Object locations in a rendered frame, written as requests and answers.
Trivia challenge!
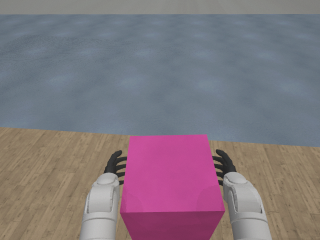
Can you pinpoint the robot right hand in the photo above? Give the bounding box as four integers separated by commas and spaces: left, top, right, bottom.
212, 149, 237, 186

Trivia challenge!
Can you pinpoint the robot left hand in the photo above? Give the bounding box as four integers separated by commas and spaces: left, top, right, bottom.
104, 150, 127, 185

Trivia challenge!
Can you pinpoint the right robot forearm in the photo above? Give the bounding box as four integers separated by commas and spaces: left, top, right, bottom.
223, 172, 272, 240

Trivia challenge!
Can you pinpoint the left robot forearm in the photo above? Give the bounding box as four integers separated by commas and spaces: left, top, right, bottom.
79, 172, 120, 240

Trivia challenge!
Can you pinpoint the carton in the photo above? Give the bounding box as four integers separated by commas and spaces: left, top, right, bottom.
120, 134, 225, 240

